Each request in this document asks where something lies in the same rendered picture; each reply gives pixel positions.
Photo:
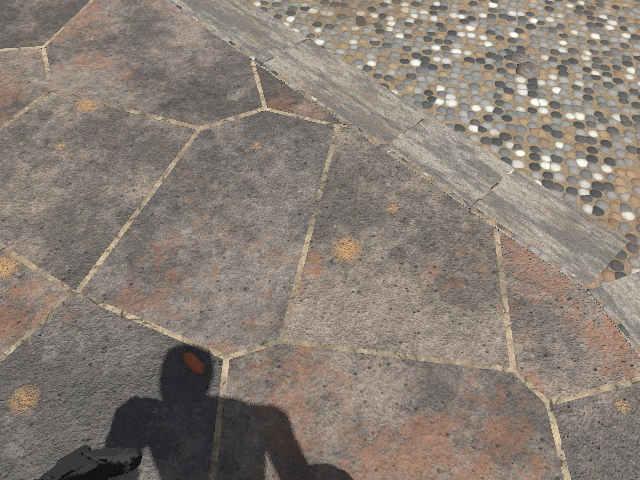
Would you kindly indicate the left robot hand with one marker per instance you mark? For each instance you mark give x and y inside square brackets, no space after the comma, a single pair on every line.
[99,464]

